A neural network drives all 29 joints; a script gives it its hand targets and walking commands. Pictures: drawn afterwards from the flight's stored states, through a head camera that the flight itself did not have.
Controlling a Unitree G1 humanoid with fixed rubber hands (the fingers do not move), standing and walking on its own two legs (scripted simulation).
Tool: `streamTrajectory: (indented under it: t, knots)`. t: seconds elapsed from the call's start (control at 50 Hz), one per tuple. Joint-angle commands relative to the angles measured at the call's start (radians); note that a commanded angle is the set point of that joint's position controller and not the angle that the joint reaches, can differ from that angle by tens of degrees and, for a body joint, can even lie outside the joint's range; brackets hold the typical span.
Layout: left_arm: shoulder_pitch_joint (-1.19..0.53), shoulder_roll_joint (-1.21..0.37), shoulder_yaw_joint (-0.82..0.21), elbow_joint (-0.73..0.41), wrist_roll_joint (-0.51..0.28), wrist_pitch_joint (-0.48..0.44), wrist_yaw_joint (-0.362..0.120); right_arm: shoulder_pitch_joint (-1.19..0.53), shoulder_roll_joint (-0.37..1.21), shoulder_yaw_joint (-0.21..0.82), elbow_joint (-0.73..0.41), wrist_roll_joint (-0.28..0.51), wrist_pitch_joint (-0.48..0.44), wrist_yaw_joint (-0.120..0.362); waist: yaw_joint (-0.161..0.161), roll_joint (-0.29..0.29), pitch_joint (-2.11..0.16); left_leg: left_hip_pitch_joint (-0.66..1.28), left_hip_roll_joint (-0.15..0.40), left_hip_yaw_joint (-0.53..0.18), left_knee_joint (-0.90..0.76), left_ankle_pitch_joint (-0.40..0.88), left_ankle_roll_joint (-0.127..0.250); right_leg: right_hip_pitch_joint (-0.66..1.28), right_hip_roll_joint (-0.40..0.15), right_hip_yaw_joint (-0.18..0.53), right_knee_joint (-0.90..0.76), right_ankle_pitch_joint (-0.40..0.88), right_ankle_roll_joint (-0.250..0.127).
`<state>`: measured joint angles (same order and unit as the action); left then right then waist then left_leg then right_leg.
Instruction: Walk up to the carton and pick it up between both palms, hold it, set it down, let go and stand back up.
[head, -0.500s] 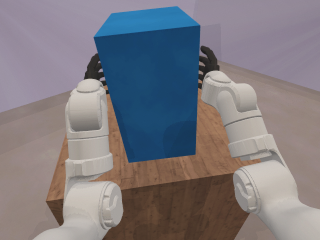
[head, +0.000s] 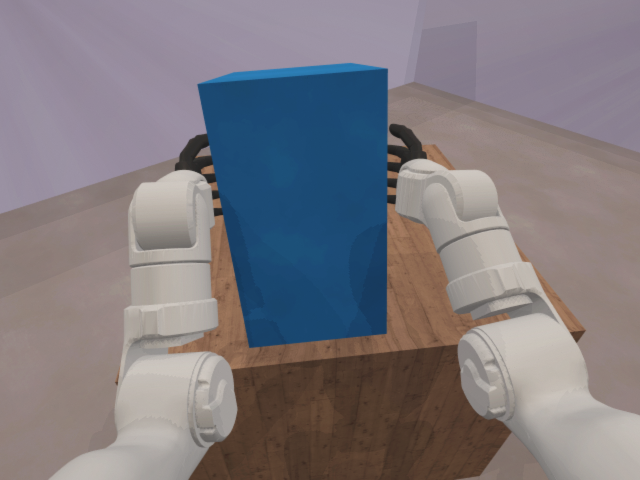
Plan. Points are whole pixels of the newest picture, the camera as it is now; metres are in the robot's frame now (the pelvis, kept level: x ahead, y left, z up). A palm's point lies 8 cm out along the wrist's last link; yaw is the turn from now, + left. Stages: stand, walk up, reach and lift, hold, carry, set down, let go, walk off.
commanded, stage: hold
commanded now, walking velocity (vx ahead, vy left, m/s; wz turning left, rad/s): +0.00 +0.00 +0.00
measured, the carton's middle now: (304, 193) +0.40 +0.03 +0.21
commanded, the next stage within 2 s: none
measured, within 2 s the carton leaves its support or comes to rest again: neither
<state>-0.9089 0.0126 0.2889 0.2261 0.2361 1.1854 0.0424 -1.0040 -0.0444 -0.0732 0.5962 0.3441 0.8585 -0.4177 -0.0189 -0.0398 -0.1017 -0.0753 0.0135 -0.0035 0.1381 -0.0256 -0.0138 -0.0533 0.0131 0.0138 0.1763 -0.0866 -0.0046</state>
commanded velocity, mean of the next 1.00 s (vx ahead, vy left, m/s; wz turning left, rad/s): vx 0.00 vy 0.00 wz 0.00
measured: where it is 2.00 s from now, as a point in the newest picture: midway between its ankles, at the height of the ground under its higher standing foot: outside the picture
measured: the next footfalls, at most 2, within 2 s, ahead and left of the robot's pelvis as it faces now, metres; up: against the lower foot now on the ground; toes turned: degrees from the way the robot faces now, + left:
none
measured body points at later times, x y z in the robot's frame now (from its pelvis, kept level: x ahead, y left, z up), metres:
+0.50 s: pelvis +0.01 +0.02 +0.00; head -0.02 +0.04 +0.45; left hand +0.40 +0.14 +0.23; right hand +0.40 -0.12 +0.24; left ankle +0.03 +0.13 -0.75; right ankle +0.01 -0.11 -0.75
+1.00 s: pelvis -0.01 +0.00 +0.00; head -0.06 +0.01 +0.45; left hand +0.38 +0.14 +0.26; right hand +0.39 -0.12 +0.25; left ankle +0.03 +0.13 -0.75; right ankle +0.01 -0.11 -0.75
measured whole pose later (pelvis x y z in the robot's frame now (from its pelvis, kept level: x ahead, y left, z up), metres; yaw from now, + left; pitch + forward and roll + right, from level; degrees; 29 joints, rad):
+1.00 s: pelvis -0.01 +0.00 +0.00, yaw +0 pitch -1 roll +0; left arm -0.91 -0.03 0.31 0.19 0.28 1.12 0.03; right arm -0.96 -0.03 -0.10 0.50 0.27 0.84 -0.38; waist -0.07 0.00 -0.12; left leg -0.08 0.01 -0.02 0.07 0.03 -0.01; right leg -0.06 0.01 0.03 0.10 -0.03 0.00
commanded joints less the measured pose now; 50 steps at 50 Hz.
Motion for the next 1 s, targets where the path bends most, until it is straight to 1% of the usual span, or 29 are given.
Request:
streamTrajectory:
  t: [0.0,0.02,0.06,0.08,0.12,0.16,0.18,0.22,0.24,0.3,0.34,0.38,0.44,0.46,0.54,0.58,0.6,0.64,0.68,0.72,0.8,0.84,0.9,0.92,0.98]
  knots:
    - [-0.858,-0.491,-0.379,-0.314,-0.271,-0.105,-0.070,-0.978,0.466,0.209,-0.501,0.157,-0.119,0.113,-0.010,0.070,-0.688,0.254,-0.016,-0.030,0.072,0.426,0.006,0.057,0.004,0.042,-0.003,0.164,0.066]
    - [-0.862,-0.512,-0.404,-0.316,-0.286,-0.110,-0.063,-0.991,0.474,0.218,-0.521,0.148,-0.122,0.117,-0.025,0.073,-0.708,0.264,-0.017,-0.031,0.083,0.451,0.004,0.045,0.008,0.038,-0.006,0.171,0.063]
    - [-0.866,-0.530,-0.445,-0.317,-0.310,-0.117,-0.058,-0.950,0.496,0.212,-0.482,0.116,-0.115,0.124,-0.061,0.073,-0.700,0.265,-0.019,-0.033,0.095,0.446,-0.004,0.015,0.010,0.033,-0.022,0.153,0.062]
    - [-0.854,-0.534,-0.452,-0.302,-0.311,-0.116,-0.058,-0.925,0.500,0.206,-0.457,0.101,-0.110,0.126,-0.073,0.077,-0.686,0.258,-0.023,-0.031,0.094,0.431,-0.007,0.007,0.011,0.031,-0.032,0.139,0.062]
    - [-0.832,-0.537,-0.447,-0.257,-0.296,-0.114,-0.066,-0.889,0.493,0.187,-0.414,0.073,-0.105,0.127,-0.087,0.089,-0.637,0.238,-0.024,-0.031,0.088,0.404,-0.011,-0.006,0.009,0.029,-0.055,0.106,0.063]
    - [-0.813,-0.546,-0.439,-0.244,-0.279,-0.116,-0.079,-0.855,0.514,0.181,-0.390,0.062,-0.102,0.131,-0.091,0.099,-0.620,0.218,-0.028,-0.033,0.082,0.392,-0.016,0.003,0.008,0.028,-0.070,0.109,0.064]
    - [-0.800,-0.560,-0.439,-0.241,-0.275,-0.117,-0.086,-0.852,0.521,0.187,-0.397,0.061,-0.104,0.132,-0.091,0.108,-0.629,0.215,-0.029,-0.032,0.081,0.400,-0.021,0.014,0.008,0.030,-0.073,0.123,0.063]
    - [-0.782,-0.580,-0.444,-0.249,-0.269,-0.119,-0.097,-0.850,0.547,0.209,-0.419,0.070,-0.104,0.134,-0.085,0.113,-0.656,0.212,-0.031,-0.036,0.080,0.436,-0.028,0.046,0.009,0.028,-0.071,0.176,0.064]
    - [-0.774,-0.584,-0.452,-0.264,-0.268,-0.119,-0.102,-0.839,0.556,0.220,-0.432,0.074,-0.104,0.134,-0.088,0.120,-0.667,0.214,-0.032,-0.036,0.081,0.463,-0.033,0.061,0.008,0.028,-0.069,0.215,0.067]
    - [-0.735,-0.591,-0.459,-0.309,-0.258,-0.101,-0.111,-0.806,0.565,0.261,-0.470,0.092,-0.099,0.135,-0.083,0.126,-0.671,0.244,-0.032,-0.039,0.082,0.531,-0.047,0.086,0.013,0.027,-0.061,0.283,0.067]
    - [-0.718,-0.586,-0.469,-0.352,-0.255,-0.085,-0.116,-0.780,0.557,0.280,-0.498,0.103,-0.093,0.137,-0.085,0.135,-0.666,0.281,-0.028,-0.040,0.086,0.574,-0.058,0.077,0.020,0.021,-0.059,0.287,0.067]
    - [-0.702,-0.585,-0.475,-0.376,-0.251,-0.068,-0.118,-0.769,0.544,0.299,-0.528,0.117,-0.091,0.143,-0.077,0.141,-0.643,0.319,-0.024,-0.040,0.093,0.611,-0.066,0.056,0.026,0.020,-0.068,0.275,0.062]
    - [-0.682,-0.584,-0.483,-0.407,-0.250,-0.049,-0.121,-0.759,0.533,0.325,-0.576,0.135,-0.085,0.154,-0.069,0.119,-0.619,0.346,-0.016,-0.041,0.097,0.626,-0.065,0.041,0.032,0.013,-0.070,0.261,0.060]
    - [-0.682,-0.581,-0.485,-0.413,-0.248,-0.044,-0.121,-0.764,0.528,0.328,-0.588,0.141,-0.084,0.157,-0.065,0.121,-0.614,0.353,-0.016,-0.039,0.094,0.623,-0.065,0.036,0.035,0.014,-0.072,0.255,0.059]
    - [-0.689,-0.588,-0.493,-0.419,-0.256,-0.038,-0.121,-0.776,0.519,0.339,-0.615,0.153,-0.079,0.169,-0.065,0.106,-0.593,0.351,-0.013,-0.038,0.092,0.575,-0.059,0.025,0.036,0.016,-0.072,0.224,0.056]
    - [-0.694,-0.586,-0.490,-0.406,-0.255,-0.039,-0.123,-0.780,0.513,0.332,-0.614,0.155,-0.078,0.172,-0.067,0.109,-0.583,0.345,-0.012,-0.035,0.087,0.542,-0.055,0.019,0.035,0.019,-0.075,0.203,0.053]
    - [-0.698,-0.586,-0.488,-0.403,-0.255,-0.040,-0.123,-0.778,0.512,0.326,-0.604,0.153,-0.076,0.172,-0.070,0.105,-0.583,0.339,-0.012,-0.035,0.083,0.525,-0.053,0.020,0.035,0.019,-0.075,0.196,0.054]
    - [-0.702,-0.585,-0.470,-0.377,-0.249,-0.041,-0.126,-0.788,0.507,0.318,-0.597,0.148,-0.074,0.172,-0.067,0.091,-0.562,0.323,-0.013,-0.034,0.075,0.485,-0.041,0.023,0.030,0.022,-0.074,0.187,0.057]
    - [-0.705,-0.573,-0.446,-0.343,-0.236,-0.045,-0.132,-0.791,0.505,0.299,-0.569,0.138,-0.071,0.169,-0.065,0.074,-0.535,0.301,-0.014,-0.033,0.057,0.429,-0.026,0.032,0.026,0.027,-0.077,0.167,0.063]
    - [-0.719,-0.562,-0.425,-0.319,-0.223,-0.051,-0.139,-0.780,0.504,0.277,-0.529,0.124,-0.068,0.165,-0.069,0.073,-0.512,0.276,-0.017,-0.030,0.038,0.363,-0.016,0.041,0.021,0.031,-0.077,0.139,0.069]
    - [-0.737,-0.546,-0.367,-0.247,-0.196,-0.073,-0.154,-0.797,0.510,0.243,-0.472,0.103,-0.076,0.157,-0.056,0.051,-0.468,0.212,-0.020,-0.024,0.001,0.252,0.013,0.066,0.008,0.036,-0.081,0.090,0.081]
    - [-0.744,-0.538,-0.344,-0.214,-0.184,-0.090,-0.159,-0.799,0.515,0.234,-0.445,0.093,-0.082,0.152,-0.048,0.031,-0.460,0.192,-0.021,-0.022,-0.015,0.219,0.026,0.075,0.005,0.038,-0.081,0.079,0.086]
    - [-0.753,-0.534,-0.329,-0.186,-0.172,-0.111,-0.163,-0.817,0.514,0.221,-0.432,0.081,-0.097,0.147,-0.045,0.033,-0.464,0.179,-0.022,-0.018,-0.027,0.185,0.037,0.083,0.000,0.042,-0.079,0.056,0.089]
    - [-0.753,-0.534,-0.319,-0.171,-0.167,-0.119,-0.163,-0.826,0.516,0.216,-0.424,0.077,-0.103,0.146,-0.039,0.032,-0.457,0.174,-0.023,-0.017,-0.030,0.174,0.042,0.083,-0.003,0.044,-0.081,0.050,0.089]
    - [-0.766,-0.531,-0.314,-0.160,-0.162,-0.143,-0.157,-0.820,0.519,0.213,-0.397,0.066,-0.118,0.144,-0.040,0.022,-0.455,0.181,-0.022,-0.019,-0.038,0.155,0.052,0.071,-0.004,0.042,-0.080,0.033,0.088]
